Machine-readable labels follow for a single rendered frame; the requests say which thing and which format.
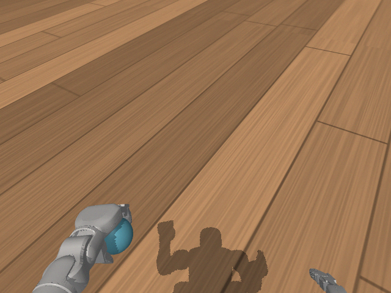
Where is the left robot hand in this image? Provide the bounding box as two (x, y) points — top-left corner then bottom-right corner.
(75, 203), (132, 264)

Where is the right robot hand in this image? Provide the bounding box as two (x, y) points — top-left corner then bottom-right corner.
(309, 269), (347, 293)

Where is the ball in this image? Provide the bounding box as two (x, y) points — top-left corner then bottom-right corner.
(104, 218), (133, 255)

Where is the left robot arm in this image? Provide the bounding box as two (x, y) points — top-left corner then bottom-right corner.
(32, 226), (104, 293)

